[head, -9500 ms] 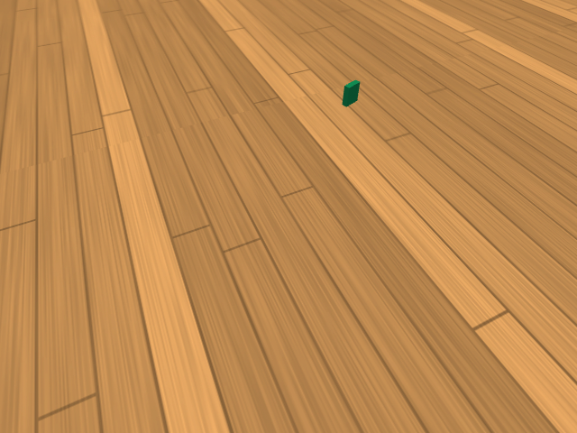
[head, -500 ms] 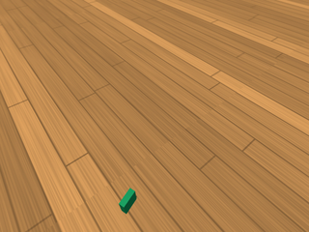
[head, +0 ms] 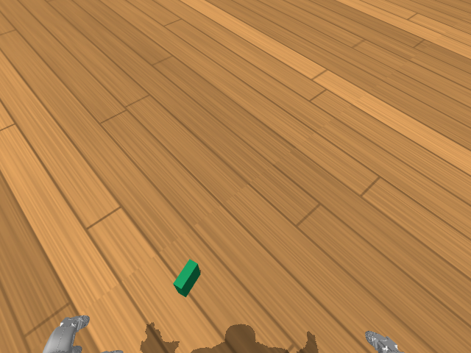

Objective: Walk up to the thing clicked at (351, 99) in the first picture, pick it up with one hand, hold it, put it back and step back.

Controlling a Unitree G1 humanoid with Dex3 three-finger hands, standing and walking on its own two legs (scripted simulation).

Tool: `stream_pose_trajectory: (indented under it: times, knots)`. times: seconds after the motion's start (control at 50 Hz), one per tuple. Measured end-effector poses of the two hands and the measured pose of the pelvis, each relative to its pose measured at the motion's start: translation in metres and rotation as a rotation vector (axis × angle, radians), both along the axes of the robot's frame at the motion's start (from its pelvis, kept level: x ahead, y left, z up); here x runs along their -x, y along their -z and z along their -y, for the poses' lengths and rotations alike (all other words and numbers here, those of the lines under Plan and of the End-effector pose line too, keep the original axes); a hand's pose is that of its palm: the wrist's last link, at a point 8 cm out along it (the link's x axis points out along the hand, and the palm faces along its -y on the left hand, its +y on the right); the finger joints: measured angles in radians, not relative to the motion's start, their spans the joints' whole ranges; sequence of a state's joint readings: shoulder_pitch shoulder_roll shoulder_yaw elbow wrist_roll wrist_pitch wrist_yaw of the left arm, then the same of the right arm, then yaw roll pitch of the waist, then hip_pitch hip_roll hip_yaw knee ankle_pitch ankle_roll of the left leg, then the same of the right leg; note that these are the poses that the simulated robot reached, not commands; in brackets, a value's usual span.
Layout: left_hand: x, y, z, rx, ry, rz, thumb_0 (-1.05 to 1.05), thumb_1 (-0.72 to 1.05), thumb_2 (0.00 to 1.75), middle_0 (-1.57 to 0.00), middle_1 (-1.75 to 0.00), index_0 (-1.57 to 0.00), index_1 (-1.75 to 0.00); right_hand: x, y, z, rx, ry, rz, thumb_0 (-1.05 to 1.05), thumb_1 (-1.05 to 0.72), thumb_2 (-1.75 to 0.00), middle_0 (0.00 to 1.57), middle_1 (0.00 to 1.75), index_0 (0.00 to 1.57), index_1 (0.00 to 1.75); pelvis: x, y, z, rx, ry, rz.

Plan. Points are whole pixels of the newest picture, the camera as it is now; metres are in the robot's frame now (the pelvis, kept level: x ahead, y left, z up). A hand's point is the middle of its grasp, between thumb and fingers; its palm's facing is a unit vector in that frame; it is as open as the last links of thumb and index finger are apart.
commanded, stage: rise first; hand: left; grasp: from the side
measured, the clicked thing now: (187, 278) +0.44 +0.18 -0.69
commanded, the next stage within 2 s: none
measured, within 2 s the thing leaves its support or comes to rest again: neither
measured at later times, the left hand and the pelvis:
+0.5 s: hand out of the picture +0.15 +0.26 -0.17, palm faces -0.01 -0.90 -0.44, open 13.8 cm; pelvis +0.01 +0.01 -0.04, yaw +1 degrees
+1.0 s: hand out of the picture +0.13 +0.27 -0.18, palm faces -0.05 -0.86 -0.51, open 13.7 cm; pelvis +0.00 +0.00 -0.06, yaw +1 degrees
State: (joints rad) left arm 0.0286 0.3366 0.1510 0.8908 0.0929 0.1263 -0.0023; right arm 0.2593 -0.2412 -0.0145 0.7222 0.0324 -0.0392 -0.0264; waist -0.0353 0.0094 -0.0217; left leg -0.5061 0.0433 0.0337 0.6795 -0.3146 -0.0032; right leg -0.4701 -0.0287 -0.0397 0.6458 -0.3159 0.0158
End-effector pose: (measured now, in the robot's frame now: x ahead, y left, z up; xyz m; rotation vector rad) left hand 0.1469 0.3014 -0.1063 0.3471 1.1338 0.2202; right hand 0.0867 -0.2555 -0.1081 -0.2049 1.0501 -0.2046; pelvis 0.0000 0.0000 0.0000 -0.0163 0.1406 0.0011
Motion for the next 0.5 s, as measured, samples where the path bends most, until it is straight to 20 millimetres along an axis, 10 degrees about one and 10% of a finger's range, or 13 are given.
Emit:
stream_pose_trajectory:
  times: [0.18, 0.5]
  knots:
    - [0.009, 0.020, 0.000, -0.030, -0.032, 0.013, 0.00, -0.31, 0.76, -0.08, -0.78, -0.11, -0.76, -0.037, 0.010, -0.004, 0.030, -0.058, 0.114, 0.01, -0.96, -0.91, 0.20, 0.30, 0.20, 0.30, -0.003, 0.023, -0.002, 0.006, -0.006, -0.062]
    - [0.005, 0.021, -0.003, -0.065, 0.005, -0.017, 0.00, -0.42, 0.86, -0.09, -0.99, -0.13, -0.96, -0.081, 0.011, -0.016, 0.068, -0.084, 0.266, 0.01, -0.93, -0.90, 0.20, 0.30, 0.21, 0.30, -0.013, 0.041, -0.005, 0.025, -0.017, -0.105]
